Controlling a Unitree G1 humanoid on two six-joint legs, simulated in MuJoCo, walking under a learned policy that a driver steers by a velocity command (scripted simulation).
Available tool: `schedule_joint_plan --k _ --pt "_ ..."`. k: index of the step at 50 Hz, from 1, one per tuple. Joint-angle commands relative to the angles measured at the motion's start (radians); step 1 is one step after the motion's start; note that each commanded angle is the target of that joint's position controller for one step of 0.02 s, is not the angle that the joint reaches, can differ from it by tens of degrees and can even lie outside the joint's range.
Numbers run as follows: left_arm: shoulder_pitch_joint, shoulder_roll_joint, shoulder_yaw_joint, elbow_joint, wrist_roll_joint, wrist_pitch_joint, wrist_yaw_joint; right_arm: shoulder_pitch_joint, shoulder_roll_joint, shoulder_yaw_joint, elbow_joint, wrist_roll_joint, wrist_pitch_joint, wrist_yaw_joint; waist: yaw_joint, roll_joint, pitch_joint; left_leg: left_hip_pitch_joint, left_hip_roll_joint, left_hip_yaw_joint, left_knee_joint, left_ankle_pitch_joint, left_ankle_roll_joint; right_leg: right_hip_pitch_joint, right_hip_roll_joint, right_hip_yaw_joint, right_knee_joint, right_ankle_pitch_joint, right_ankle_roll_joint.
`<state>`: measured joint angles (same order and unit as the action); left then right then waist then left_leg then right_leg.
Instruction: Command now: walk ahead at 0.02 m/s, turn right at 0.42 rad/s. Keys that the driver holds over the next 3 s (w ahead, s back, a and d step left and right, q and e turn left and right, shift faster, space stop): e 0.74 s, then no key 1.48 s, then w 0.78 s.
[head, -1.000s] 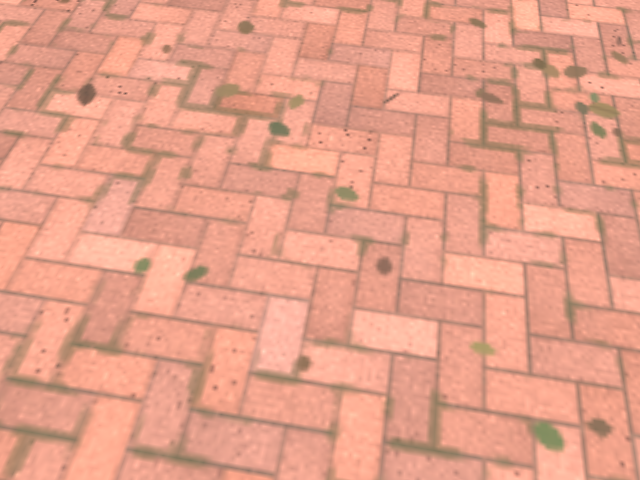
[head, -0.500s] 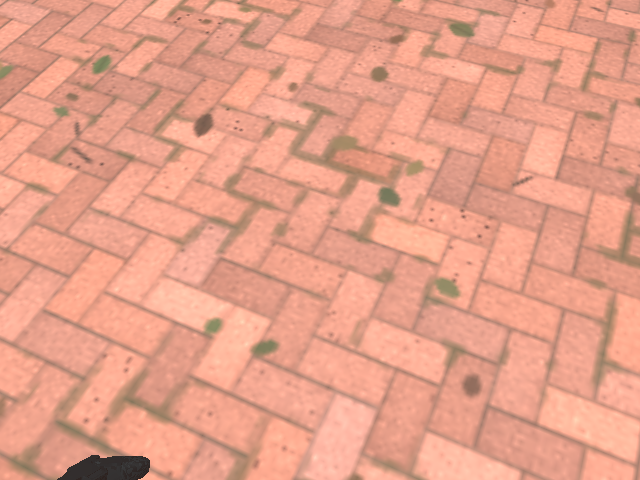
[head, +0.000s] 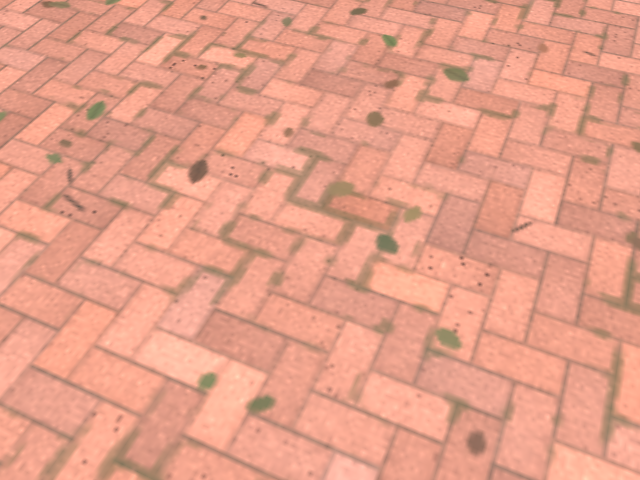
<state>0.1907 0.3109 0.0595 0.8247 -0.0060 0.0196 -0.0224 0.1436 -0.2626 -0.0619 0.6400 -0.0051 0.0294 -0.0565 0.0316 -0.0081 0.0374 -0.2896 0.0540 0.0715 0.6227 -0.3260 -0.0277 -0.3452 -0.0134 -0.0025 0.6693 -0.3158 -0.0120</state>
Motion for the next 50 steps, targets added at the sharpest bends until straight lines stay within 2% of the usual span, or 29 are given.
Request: schedule_joint_plan --k 1,2,3,4,6,7,11,14,16,17,18,19,20,21,23,24,26,30,34,37,38,39,40,41,42,43,44,47,50 --pt "-0.012 0.138 0.045 -0.080 0.001 -0.003 0.005 0.019 -0.138 -0.054 -0.061 -0.004 -0.008 -0.015 -0.043 -0.060 -0.075 0.028 0.074 -0.013 0.013 0.183 0.052 -0.015 -0.072 0.133 -0.122 0.396 -0.086" --pt "0.009 0.177 0.055 -0.088 0.006 -0.003 0.011 -0.023 -0.112 -0.047 -0.076 -0.007 -0.008 -0.015 -0.019 -0.175 -0.078 -0.080 -0.026 0.031 0.152 0.095 -0.008 0.058 -0.148 0.316 -0.221 0.446 -0.173" --pt "0.062 0.204 0.061 -0.083 0.020 -0.007 0.014 -0.090 -0.085 -0.038 -0.100 -0.005 -0.010 -0.016 0.033 -0.258 -0.088 -0.239 -0.102 -0.017 0.305 -0.209 -0.030 0.175 -0.241 0.493 -0.309 0.496 -0.276" --pt "0.100 0.209 0.058 -0.083 0.030 -0.026 0.012 -0.106 -0.082 -0.036 -0.108 0.000 -0.015 -0.013 0.059 -0.229 -0.132 -0.331 -0.097 -0.130 0.485 -0.372 -0.025 0.267 -0.301 0.563 -0.333 0.530 -0.327" --pt "0.005 0.192 0.055 -0.112 0.005 -0.043 0.021 -0.042 -0.112 -0.046 -0.077 0.006 -0.020 -0.008 -0.001 -0.111 -0.151 -0.357 -0.058 -0.184 0.541 -0.274 -0.018 0.283 -0.266 0.464 -0.278 0.563 -0.271" --pt "-0.036 0.171 0.051 -0.122 -0.009 -0.035 0.031 -0.032 -0.127 -0.051 -0.067 0.001 -0.025 -0.010 -0.014 -0.100 -0.148 -0.335 -0.044 -0.181 0.471 -0.217 -0.022 0.265 -0.236 0.419 -0.274 0.543 -0.234" --pt "-0.059 0.170 0.059 -0.136 -0.013 0.015 0.055 -0.013 -0.073 -0.032 -0.051 0.013 -0.046 0.012 -0.013 -0.131 -0.166 -0.161 -0.087 -0.134 0.195 -0.097 -0.045 0.201 -0.156 0.366 -0.266 0.487 -0.186" --pt "-0.078 0.177 0.066 -0.154 -0.019 0.028 0.052 0.027 -0.091 -0.037 -0.037 0.020 -0.052 0.033 -0.015 -0.170 -0.162 -0.051 -0.112 -0.125 0.014 -0.029 -0.042 0.159 -0.151 0.424 -0.272 0.408 -0.181" --pt "-0.111 0.163 0.063 -0.169 -0.033 0.035 0.052 0.090 -0.099 -0.046 -0.015 0.017 -0.056 0.041 -0.057 -0.167 -0.141 0.072 -0.116 -0.102 -0.207 0.124 -0.019 0.095 -0.110 0.438 -0.248 0.284 -0.140" --pt "-0.090 0.132 0.055 -0.171 -0.032 0.034 0.055 0.108 -0.136 -0.058 -0.011 0.009 -0.054 0.037 -0.052 -0.120 -0.137 0.165 -0.040 -0.153 -0.265 0.169 0.014 0.012 -0.064 0.411 -0.197 0.129 -0.090" --pt "-0.032 0.066 0.039 -0.166 -0.013 0.031 0.050 0.108 -0.212 -0.073 -0.030 -0.011 -0.045 0.026 -0.015 0.117 -0.146 0.245 0.205 -0.388 -0.317 0.243 0.106 -0.124 0.054 0.266 0.048 -0.162 -0.020" --pt "-0.039 0.115 0.059 -0.192 -0.010 0.017 0.052 0.070 -0.251 -0.078 -0.047 -0.057 -0.045 0.036 -0.006 0.273 -0.088 0.115 0.360 -0.600 -0.368 0.291 0.260 -0.256 0.123 0.161 0.267 -0.337 0.023" --pt "-0.030 0.179 0.079 -0.181 -0.008 0.011 0.051 0.023 -0.206 -0.064 -0.069 -0.058 -0.055 0.035 0.003 0.202 -0.067 0.074 0.356 -0.570 -0.378 0.250 0.301 -0.250 0.060 0.183 0.433 -0.289 0.043" --pt "-0.009 0.196 0.091 -0.155 -0.016 0.018 0.051 -0.039 -0.151 -0.049 -0.074 -0.041 -0.060 0.031 0.023 0.149 -0.038 0.058 0.285 -0.449 -0.365 0.210 0.257 -0.258 0.051 0.173 0.493 -0.213 0.056" --pt "0.017 0.156 0.088 -0.127 -0.012 0.039 0.057 -0.071 -0.121 -0.038 -0.078 -0.011 -0.062 0.020 0.016 0.134 -0.023 0.090 0.199 -0.301 -0.341 0.230 0.209 -0.289 0.039 0.147 0.568 -0.104 0.094" --pt "0.001 0.136 0.082 -0.138 -0.015 0.041 0.053 -0.055 -0.118 -0.034 -0.075 -0.010 -0.060 0.014 0.002 0.133 -0.024 0.097 0.184 -0.251 -0.336 0.289 0.213 -0.289 0.035 0.123 0.568 -0.076 0.108" --pt "-0.055 0.104 0.069 -0.177 -0.024 0.038 0.045 0.000 -0.125 -0.038 -0.061 -0.016 -0.051 0.004 -0.037 0.148 -0.042 0.171 0.183 -0.201 -0.331 0.334 0.232 -0.309 0.017 0.081 0.479 -0.046 0.131" --pt "-0.099 0.069 0.047 -0.225 -0.016 0.036 0.023 0.039 -0.175 -0.059 -0.046 -0.012 -0.034 0.004 -0.076 0.169 -0.090 0.247 0.231 -0.161 -0.310 0.382 0.255 -0.238 -0.029 0.033 0.279 -0.088 0.136" --pt "-0.077 0.083 0.049 -0.244 -0.016 0.042 0.006 0.021 -0.210 -0.073 -0.038 0.004 -0.029 0.025 -0.070 0.191 -0.104 0.204 0.258 -0.108 -0.276 0.460 0.250 -0.093 -0.016 -0.044 0.104 -0.092 0.095" --pt "0.000 0.082 0.059 -0.234 -0.018 0.050 -0.005 -0.005 -0.207 -0.075 -0.027 0.037 -0.031 0.032 -0.015 0.177 -0.113 0.168 0.253 -0.055 -0.168 0.452 0.185 0.059 0.014 -0.085 -0.155 0.073 0.026" --pt "0.044 0.104 0.069 -0.220 -0.013 0.049 0.003 0.046 -0.174 -0.065 -0.001 0.037 -0.034 0.035 -0.007 0.120 -0.123 0.087 0.216 -0.008 -0.079 0.372 0.122 0.193 0.029 -0.051 -0.268 0.189 -0.010" --pt "0.081 0.198 0.093 -0.227 -0.013 0.043 0.019 0.072 -0.117 -0.045 -0.006 0.001 -0.036 0.041 -0.020 -0.110 -0.145 -0.132 0.122 0.085 0.163 0.079 0.021 0.384 -0.146 0.206 -0.311 0.521 -0.077" --pt "0.068 0.274 0.099 -0.248 0.017 0.027 0.022 0.001 -0.086 -0.026 -0.069 -0.029 -0.036 0.033 -0.010 -0.317 -0.144 -0.376 -0.014 0.045 0.376 -0.354 -0.046 0.385 -0.388 0.505 -0.300 0.723 -0.297" --pt "0.081 0.201 0.078 -0.249 0.037 0.002 0.015 -0.060 -0.146 -0.044 -0.061 -0.012 -0.032 0.024 0.054 -0.176 -0.190 -0.364 0.001 -0.089 0.529 -0.367 -0.044 0.338 -0.382 0.464 -0.317 0.664 -0.352" --pt "0.040 0.168 0.060 -0.236 0.036 -0.014 0.016 -0.056 -0.158 -0.049 -0.051 0.007 -0.025 0.023 0.019 -0.150 -0.153 -0.356 0.014 -0.112 0.558 -0.294 -0.031 0.289 -0.325 0.363 -0.320 0.589 -0.304" --pt "-0.014 0.148 0.055 -0.234 0.020 -0.020 0.021 -0.029 -0.156 -0.053 -0.024 0.007 -0.020 0.018 -0.008 -0.109 -0.131 -0.351 0.022 -0.120 0.533 -0.215 -0.029 0.269 -0.262 0.300 -0.324 0.491 -0.247" --pt "-0.058 0.118 0.043 -0.234 0.002 -0.020 0.026 -0.015 -0.164 -0.056 -0.012 -0.001 -0.013 0.012 -0.025 -0.113 -0.111 -0.346 0.026 -0.123 0.507 -0.143 -0.037 0.251 -0.234 0.266 -0.326 0.488 -0.216" --pt "-0.086 0.078 0.019 -0.228 0.015 -0.021 0.038 0.039 -0.137 -0.050 0.020 0.003 -0.012 0.019 -0.053 -0.120 -0.135 -0.235 0.007 -0.110 0.482 -0.017 -0.059 0.205 -0.189 0.191 -0.333 0.561 -0.212" --pt "-0.081 0.077 0.016 -0.210 0.016 -0.021 0.041 0.006 -0.101 -0.030 0.020 0.004 -0.011 0.022 -0.033 -0.118 -0.117 -0.182 0.018 -0.111 0.278 0.000 -0.062 0.221 -0.176 0.183 -0.333 0.479 -0.204"
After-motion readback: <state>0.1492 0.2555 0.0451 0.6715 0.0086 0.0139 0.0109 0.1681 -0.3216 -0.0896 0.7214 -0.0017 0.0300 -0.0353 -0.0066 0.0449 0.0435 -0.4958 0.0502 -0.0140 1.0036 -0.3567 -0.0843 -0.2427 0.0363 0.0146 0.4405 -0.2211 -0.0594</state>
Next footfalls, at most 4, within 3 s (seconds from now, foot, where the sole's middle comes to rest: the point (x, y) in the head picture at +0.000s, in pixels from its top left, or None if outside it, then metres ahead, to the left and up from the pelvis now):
0.34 left None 0.07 0.13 -0.76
0.76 right None -0.03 -0.11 -0.76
1.18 left None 0.09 0.09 -0.76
2.82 right None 0.17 -0.33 -0.76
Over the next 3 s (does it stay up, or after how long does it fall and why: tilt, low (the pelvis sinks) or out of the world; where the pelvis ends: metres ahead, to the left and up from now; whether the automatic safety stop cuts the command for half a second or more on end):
stays up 0.16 -0.23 0.02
